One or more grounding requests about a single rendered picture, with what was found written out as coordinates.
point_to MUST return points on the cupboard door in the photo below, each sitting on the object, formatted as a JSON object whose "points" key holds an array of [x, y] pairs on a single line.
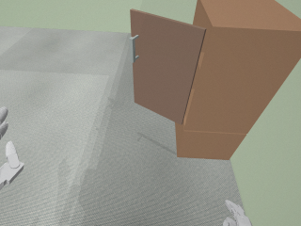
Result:
{"points": [[168, 53]]}

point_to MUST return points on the handle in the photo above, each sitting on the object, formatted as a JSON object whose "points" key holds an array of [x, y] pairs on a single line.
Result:
{"points": [[133, 58]]}

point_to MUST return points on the left robot hand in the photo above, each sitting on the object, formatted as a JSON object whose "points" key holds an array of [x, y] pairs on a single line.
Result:
{"points": [[10, 170]]}

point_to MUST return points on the right robot hand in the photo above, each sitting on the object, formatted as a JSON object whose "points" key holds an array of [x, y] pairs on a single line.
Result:
{"points": [[238, 213]]}

